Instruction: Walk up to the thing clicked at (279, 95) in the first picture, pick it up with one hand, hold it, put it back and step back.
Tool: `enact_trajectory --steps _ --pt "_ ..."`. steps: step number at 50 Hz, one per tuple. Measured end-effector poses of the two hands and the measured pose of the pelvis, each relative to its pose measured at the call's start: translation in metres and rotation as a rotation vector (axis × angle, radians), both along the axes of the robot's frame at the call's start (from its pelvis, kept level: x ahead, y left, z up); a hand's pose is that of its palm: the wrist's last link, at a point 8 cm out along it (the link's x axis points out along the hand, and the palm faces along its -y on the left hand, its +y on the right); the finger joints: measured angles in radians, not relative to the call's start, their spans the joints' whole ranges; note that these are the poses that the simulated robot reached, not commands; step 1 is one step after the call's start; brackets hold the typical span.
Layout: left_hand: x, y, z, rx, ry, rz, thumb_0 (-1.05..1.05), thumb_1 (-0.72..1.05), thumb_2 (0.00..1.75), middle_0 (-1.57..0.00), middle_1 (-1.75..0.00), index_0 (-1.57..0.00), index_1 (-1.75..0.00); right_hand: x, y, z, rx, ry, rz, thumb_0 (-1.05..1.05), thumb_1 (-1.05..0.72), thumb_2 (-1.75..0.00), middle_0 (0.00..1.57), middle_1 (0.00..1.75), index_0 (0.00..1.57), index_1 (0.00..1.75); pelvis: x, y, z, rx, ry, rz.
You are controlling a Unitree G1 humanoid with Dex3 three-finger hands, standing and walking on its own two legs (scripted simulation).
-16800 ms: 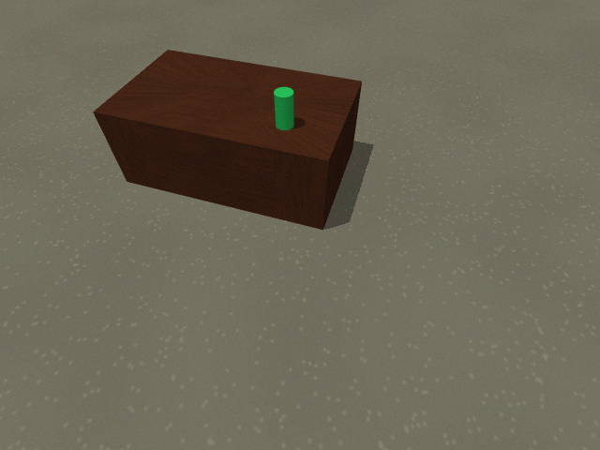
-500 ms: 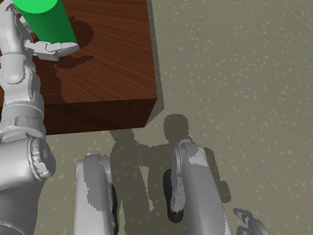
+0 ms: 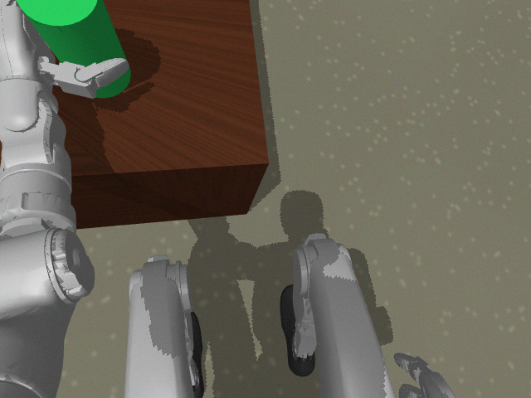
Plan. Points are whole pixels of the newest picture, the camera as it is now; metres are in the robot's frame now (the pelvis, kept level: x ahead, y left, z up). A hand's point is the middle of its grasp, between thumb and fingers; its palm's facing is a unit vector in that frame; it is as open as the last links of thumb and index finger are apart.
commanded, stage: settle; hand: left
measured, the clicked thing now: (84, 40) +0.57 +0.18 +0.03
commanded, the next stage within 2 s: lift in 0.78 s
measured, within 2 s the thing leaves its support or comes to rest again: leaves its support in 0.14 s
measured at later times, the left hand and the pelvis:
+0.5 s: hand out of the picture +0.57 +0.18 +0.09, palm faces +0.07 -1.00 -0.02, open 10.4 cm; pelvis +0.01 +0.00 +0.07, yaw +0 degrees
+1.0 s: hand out of the picture +0.56 +0.18 +0.12, palm faces +0.07 -1.00 -0.02, open 10.4 cm; pelvis +0.02 +0.00 +0.11, yaw +0 degrees
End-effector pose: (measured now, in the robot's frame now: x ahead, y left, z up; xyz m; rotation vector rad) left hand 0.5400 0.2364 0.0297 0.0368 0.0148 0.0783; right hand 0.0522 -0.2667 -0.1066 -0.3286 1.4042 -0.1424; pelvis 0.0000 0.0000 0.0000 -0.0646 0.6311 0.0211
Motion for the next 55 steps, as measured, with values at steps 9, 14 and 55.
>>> enact_trajectory --steps 9,14,55 --pt "-0.011 -0.004 0.015 0.006 0.055 -0.016 -0.03 -0.38 0.88 -0.71 -0.98 -0.75 -0.99 -0.001 0.004 0.027 -0.01 -0.008 -0.04 0.01 -0.9 -0.89 0.21 0.3 0.21 0.3 0.005 0.002 0.029 -0.002 -0.002 0.0" --pt "-0.009 -0.004 0.035 -0.008 0.059 -0.004 -0.02 -0.4 0.9 -0.71 -0.99 -0.75 -1.0 0.0 0.003 0.047 -0.019 -0.01 -0.043 0.01 -0.9 -0.89 0.21 0.3 0.21 0.3 0.009 0.001 0.048 0.0 -0.007 -0.003" --pt "-0.011 -0.008 0.105 -0.025 0.052 -0.004 -0.02 -0.45 0.96 -0.7 -1.04 -0.74 -1.05 0.012 0.001 0.113 -0.007 -0.032 -0.056 0.01 -0.91 -0.9 0.21 0.3 0.21 0.3 0.025 -0.002 0.116 0.007 -0.053 -0.006"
